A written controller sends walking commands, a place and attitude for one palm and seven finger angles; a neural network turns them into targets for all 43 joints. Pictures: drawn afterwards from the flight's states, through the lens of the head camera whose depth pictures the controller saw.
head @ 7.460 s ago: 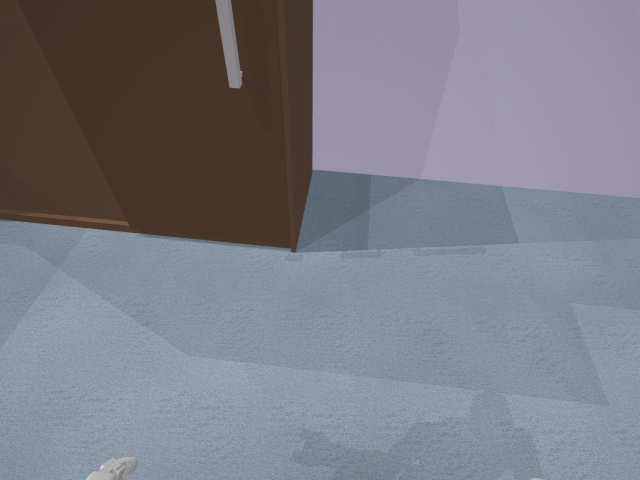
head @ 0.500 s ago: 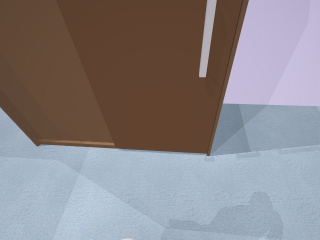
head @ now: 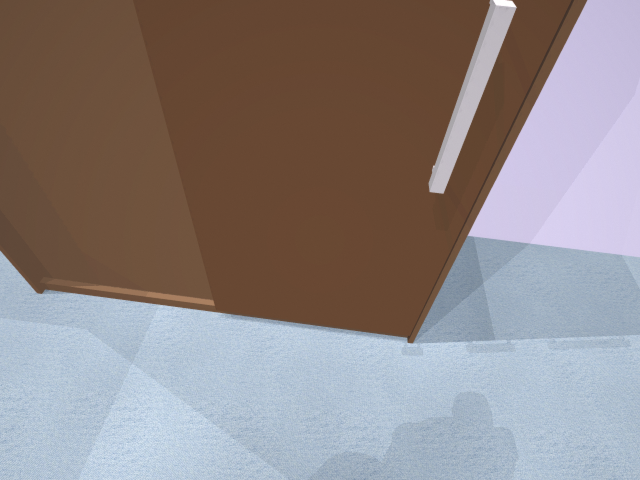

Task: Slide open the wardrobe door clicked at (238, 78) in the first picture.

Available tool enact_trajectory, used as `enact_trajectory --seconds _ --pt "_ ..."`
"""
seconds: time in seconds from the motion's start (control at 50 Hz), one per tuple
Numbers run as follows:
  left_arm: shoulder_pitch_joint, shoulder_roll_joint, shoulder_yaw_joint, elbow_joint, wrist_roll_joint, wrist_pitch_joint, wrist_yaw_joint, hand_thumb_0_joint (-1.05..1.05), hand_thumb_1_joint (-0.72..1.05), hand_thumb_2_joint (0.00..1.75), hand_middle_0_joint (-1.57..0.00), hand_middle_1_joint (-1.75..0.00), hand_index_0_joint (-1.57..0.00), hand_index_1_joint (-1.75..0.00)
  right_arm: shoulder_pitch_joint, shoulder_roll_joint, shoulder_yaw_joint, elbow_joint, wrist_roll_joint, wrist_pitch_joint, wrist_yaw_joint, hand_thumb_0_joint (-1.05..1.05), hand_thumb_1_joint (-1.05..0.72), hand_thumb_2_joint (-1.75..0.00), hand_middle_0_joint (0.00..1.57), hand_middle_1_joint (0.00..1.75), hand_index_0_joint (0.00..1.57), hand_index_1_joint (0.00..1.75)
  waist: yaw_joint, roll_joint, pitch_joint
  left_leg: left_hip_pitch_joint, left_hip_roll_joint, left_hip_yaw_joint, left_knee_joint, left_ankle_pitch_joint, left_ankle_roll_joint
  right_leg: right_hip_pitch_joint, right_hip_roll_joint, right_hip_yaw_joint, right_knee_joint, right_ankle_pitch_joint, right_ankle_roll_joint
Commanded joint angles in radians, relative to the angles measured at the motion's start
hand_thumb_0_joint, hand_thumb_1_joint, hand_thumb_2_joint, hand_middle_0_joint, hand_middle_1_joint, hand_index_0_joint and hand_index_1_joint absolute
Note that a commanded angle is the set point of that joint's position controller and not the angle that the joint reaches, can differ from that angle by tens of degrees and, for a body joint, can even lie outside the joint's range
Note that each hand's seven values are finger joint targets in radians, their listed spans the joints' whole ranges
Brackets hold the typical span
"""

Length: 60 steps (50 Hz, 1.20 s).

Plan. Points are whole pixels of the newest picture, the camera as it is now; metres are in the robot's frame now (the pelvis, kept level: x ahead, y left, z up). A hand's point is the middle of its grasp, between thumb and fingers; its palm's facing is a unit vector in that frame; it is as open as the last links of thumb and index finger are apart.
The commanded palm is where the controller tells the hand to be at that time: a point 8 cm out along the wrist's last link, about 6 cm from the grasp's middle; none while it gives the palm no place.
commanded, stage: take the last steps up to it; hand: right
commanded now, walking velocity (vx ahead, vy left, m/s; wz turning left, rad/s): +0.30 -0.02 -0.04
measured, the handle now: (461, 106) +0.69 -0.18 +0.14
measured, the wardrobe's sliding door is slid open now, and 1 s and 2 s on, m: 0.00 0.00 0.00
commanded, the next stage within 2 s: come to a stop and stand still in 0.42 s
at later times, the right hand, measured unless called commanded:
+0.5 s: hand out of the picture +0.11 -0.23 -0.18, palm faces +0.06 +0.99 -0.12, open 7.4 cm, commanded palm none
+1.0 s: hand (457, 411) +0.28 -0.20 -0.16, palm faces +0.02 +0.96 -0.27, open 7.3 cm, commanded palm none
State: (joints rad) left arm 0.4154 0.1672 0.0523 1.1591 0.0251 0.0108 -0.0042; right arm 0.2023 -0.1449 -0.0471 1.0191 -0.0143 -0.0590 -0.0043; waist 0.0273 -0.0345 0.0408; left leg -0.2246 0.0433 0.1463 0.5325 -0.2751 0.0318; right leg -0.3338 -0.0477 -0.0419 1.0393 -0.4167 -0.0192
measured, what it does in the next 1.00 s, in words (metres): walks ahead: right foot, then left foot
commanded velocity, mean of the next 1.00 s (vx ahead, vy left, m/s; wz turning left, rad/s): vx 0.02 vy -0.02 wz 0.00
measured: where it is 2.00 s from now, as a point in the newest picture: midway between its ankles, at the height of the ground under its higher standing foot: outside the picture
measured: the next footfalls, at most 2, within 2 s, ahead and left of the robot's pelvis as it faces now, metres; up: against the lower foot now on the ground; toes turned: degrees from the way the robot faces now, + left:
right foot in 0.34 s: +0.25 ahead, -0.15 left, +0.00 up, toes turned -10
left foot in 0.82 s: +0.29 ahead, +0.08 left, +0.00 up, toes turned +6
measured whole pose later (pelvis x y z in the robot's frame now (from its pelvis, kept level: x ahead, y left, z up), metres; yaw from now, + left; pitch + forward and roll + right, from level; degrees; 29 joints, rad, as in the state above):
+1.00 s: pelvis +0.19 -0.02 +0.00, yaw +0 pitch -1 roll -2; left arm 0.24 0.17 0.07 1.07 0.01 0.07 0.02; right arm 0.14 -0.14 -0.03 0.99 -0.02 0.02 -0.04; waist 0.02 -0.05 0.11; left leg -0.32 0.06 0.09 0.56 -0.21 0.04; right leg -0.40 0.00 -0.03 1.05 -0.49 0.03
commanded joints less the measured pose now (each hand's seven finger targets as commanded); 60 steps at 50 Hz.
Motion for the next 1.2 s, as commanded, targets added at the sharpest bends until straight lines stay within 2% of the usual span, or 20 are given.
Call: enact_trajectory --seconds 0.0,0.08,0.22,0.28,0.3,0.32,0.34,0.42,0.5,0.56,0.68,0.74,0.78,0.8,0.82,0.84,0.88,0.96,1.12,1.18 --pt "-0.054 0.02 0.013 -0.095 0.003 -0.026 -0.004 0.0 0.9 0.9 -0.2 -0.3 -0.2 -0.3 0.133 -0.094 -0.005 0.025 -0.004 -0.009 -0.014 0.0 -0.9 -0.9 0.2 0.3 0.2 0.3 -0.028 0.128 0.097 -0.001 0.25 -0.234 -0.393 -0.034 0.063 -0.219 -0.079 0.019 0.071 0.151 0.025" --pt "-0.095 0.012 0.015 -0.118 0.002 -0.02 -0.014 0.0 0.9 0.9 -0.2 -0.3 -0.2 -0.3 0.165 -0.104 -0.004 0.041 -0.007 -0.025 -0.015 0.0 -0.9 -0.9 0.2 0.3 0.2 0.3 -0.02 0.152 0.087 0.026 0.228 -0.152 -0.385 0.127 0.081 -0.232 -0.084 -0.016 -0.05 0.212 0.054" --pt "-0.286 0.013 0.004 -0.189 -0.006 -0.046 -0.028 0.0 0.9 0.9 -0.2 -0.3 -0.2 -0.3 0.25 -0.135 -0.007 0.091 -0.013 -0.024 -0.02 0.0 -0.9 -0.9 0.2 0.3 0.2 0.3 -0.067 0.167 0.085 0.105 0.246 -0.149 -0.298 0.305 0.091 -0.143 -0.053 -0.067 -0.354 0.206 0.036" --pt "-0.169 0.053 0.011 -0.152 -0.002 -0.061 -0.017 0.0 0.9 0.9 -0.2 -0.3 -0.2 -0.3 0.224 -0.142 -0.013 0.091 -0.008 -0.012 -0.023 0.0 -0.9 -0.9 0.2 0.3 0.2 0.3 0.0 0.112 0.024 0.059 0.205 -0.091 -0.114 0.359 0.054 0.114 -0.007 -0.096 -0.512 0.26 0.019" --pt "-0.047 0.1 0.021 -0.116 0.003 -0.07 -0.008 0.0 0.9 0.9 -0.2 -0.3 -0.2 -0.3 0.234 -0.12 -0.009 0.091 -0.004 -0.009 -0.021 0.0 -0.9 -0.9 0.2 0.3 0.2 0.3 0.046 0.018 -0.067 0.011 0.149 -0.049 0.087 0.354 0.023 0.304 -0.028 -0.064 -0.572 0.315 0.007" --pt "0.064 0.212 0.046 -0.096 0.012 -0.077 0.004 0.0 0.9 0.9 -0.2 -0.3 -0.2 -0.3 0.282 -0.067 -0.001 0.079 0.004 -0.004 -0.016 0.0 -0.9 -0.9 0.2 0.3 0.2 0.3 0.07 -0.215 -0.177 -0.193 0.032 0.018 0.347 0.01 -0.026 0.517 -0.262 0.221 -0.589 0.434 -0.07" --pt "0.129 0.259 0.049 -0.083 0.0 -0.067 0.014 0.0 0.9 0.9 -0.2 -0.3 -0.2 -0.3 0.256 -0.058 0.007 0.053 0.004 -0.005 -0.016 0.0 -0.9 -0.9 0.2 0.3 0.2 0.3 0.083 -0.293 -0.215 -0.302 -0.028 -0.025 0.573 -0.351 -0.037 0.548 -0.405 0.399 -0.695 0.543 -0.156" --pt "-0.101 0.114 0.007 -0.13 -0.008 -0.075 0.026 0.0 0.9 0.9 -0.2 -0.3 -0.2 -0.3 0.155 -0.059 -0.004 0.066 -0.007 0.014 -0.004 0.0 -0.9 -0.9 0.2 0.3 0.2 0.3 0.001 -0.049 0.005 -0.297 0.094 -0.12 0.663 -0.145 -0.036 0.176 -0.315 0.198 -0.792 0.443 -0.134" --pt "-0.113 0.059 0.003 -0.133 -0.008 -0.082 0.03 0.0 0.9 0.9 -0.2 -0.3 -0.2 -0.3 0.219 -0.012 -0.009 0.078 -0.016 0.049 -0.005 0.0 -0.9 -0.9 0.2 0.3 0.2 0.3 -0.043 -0.083 0.006 -0.231 0.08 -0.107 0.582 -0.009 -0.057 0.083 -0.227 0.061 -0.85 0.392 -0.102" --pt "-0.138 0.062 -0.009 -0.138 -0.009 -0.078 0.04 0.0 0.9 0.9 -0.2 -0.3 -0.2 -0.3 0.205 -0.011 -0.002 0.07 -0.008 0.067 -0.016 0.0 -0.9 -0.9 0.2 0.3 0.2 0.3 -0.061 -0.034 -0.016 -0.194 0.075 -0.128 0.452 0.037 -0.08 0.112 -0.231 0.028 -0.802 0.682 -0.104" --pt "-0.112 0.108 0.01 -0.114 -0.003 -0.036 0.052 0.0 0.9 0.9 -0.2 -0.3 -0.2 -0.3 0.078 -0.061 -0.001 0.006 -0.005 0.089 -0.03 0.0 -0.9 -0.9 0.2 0.3 0.2 0.3 -0.023 -0.118 -0.001 -0.144 0.037 -0.086 0.206 -0.057 -0.074 0.204 -0.258 0.041 -0.693 0.903 -0.13" --pt "-0.106 0.115 0.023 -0.11 -0.002 -0.018 0.051 0.0 0.9 0.9 -0.2 -0.3 -0.2 -0.3 0.071 -0.086 -0.012 -0.017 -0.006 0.086 -0.033 0.0 -0.9 -0.9 0.2 0.3 0.2 0.3 -0.032 -0.128 0.025 -0.085 0.028 -0.085 0.089 -0.02 -0.057 0.175 -0.253 0.066 -0.648 0.848 -0.119" --pt "-0.108 0.111 0.03 -0.111 -0.008 -0.009 0.046 0.0 0.9 0.9 -0.2 -0.3 -0.2 -0.3 0.107 -0.106 -0.018 -0.012 -0.008 0.074 -0.033 0.0 -0.9 -0.9 0.2 0.3 0.2 0.3 -0.053 -0.07 -0.017 0.006 0.042 -0.092 -0.076 0.215 -0.053 0.161 -0.197 0.033 -0.558 0.692 -0.064" --pt "-0.089 0.077 0.03 -0.117 -0.014 -0.005 0.041 0.0 0.9 0.9 -0.2 -0.3 -0.2 -0.3 0.114 -0.151 -0.024 -0.015 -0.013 0.063 -0.037 0.0 -0.9 -0.9 0.2 0.3 0.2 0.3 -0.047 0.056 -0.059 0.079 0.135 -0.198 -0.09 0.515 -0.026 0.1 -0.12 -0.021 -0.463 0.481 -0.011" --pt "-0.062 0.029 0.025 -0.131 -0.02 0.0 0.035 0.0 0.9 0.9 -0.2 -0.3 -0.2 -0.3 0.106 -0.203 -0.031 -0.019 -0.017 0.054 -0.04 0.0 -0.9 -0.9 0.2 0.3 0.2 0.3 -0.032 0.226 -0.071 0.135 0.29 -0.327 -0.083 0.846 0.061 -0.007 -0.018 -0.082 -0.355 0.127 0.033" --pt "-0.077 0.029 0.028 -0.141 -0.022 0.013 0.037 0.0 0.9 0.9 -0.2 -0.3 -0.2 -0.3 0.118 -0.217 -0.029 -0.024 -0.01 0.055 -0.036 0.0 -0.9 -0.9 0.2 0.3 0.2 0.3 -0.051 0.222 -0.089 0.102 0.379 -0.332 -0.117 0.969 0.157 -0.014 0.029 -0.05 -0.195 -0.167 0.043" --pt "-0.111 0.034 0.029 -0.137 -0.018 0.04 0.039 0.0 0.9 0.9 -0.2 -0.3 -0.2 -0.3 0.068 -0.195 -0.035 -0.038 -0.008 0.055 -0.046 0.0 -0.9 -0.9 0.2 0.3 0.2 0.3 -0.05 0.218 -0.11 0.045 0.351 -0.342 -0.154 0.79 0.198 -0.047 0.026 0.057 0.024 -0.183 0.045" --pt "-0.096 0.048 0.035 -0.132 -0.011 0.049 0.025 0.0 0.9 0.9 -0.2 -0.3 -0.2 -0.3 -0.003 -0.179 -0.037 -0.072 -0.008 0.059 -0.05 0.0 -0.9 -0.9 0.2 0.3 0.2 0.3 -0.03 0.15 -0.108 0.041 0.272 -0.273 -0.168 0.523 0.142 -0.099 0.025 0.069 0.111 -0.037 0.065" --pt "-0.141 0.058 0.018 -0.162 -0.012 0.028 0.006 0.0 0.9 0.9 -0.2 -0.3 -0.2 -0.3 0.047 -0.215 -0.049 -0.057 -0.024 0.064 -0.035 0.0 -0.9 -0.9 0.2 0.3 0.2 0.3 -0.083 0.249 -0.072 0.011 0.246 -0.366 -0.315 -0.095 0.122 0.011 0.027 0.007 -0.304 -0.083 0.06" --pt "-0.023 0.043 0.006 -0.123 -0.011 0.014 0.009 0.0 0.9 0.9 -0.2 -0.3 -0.2 -0.3 0.006 -0.219 -0.049 -0.051 -0.017 0.071 -0.031 0.0 -0.9 -0.9 0.2 0.3 0.2 0.3 -0.026 0.234 -0.08 -0.087 0.19 -0.314 -0.327 -0.193 0.065 0.195 0.057 -0.04 -0.513 0.019 0.042"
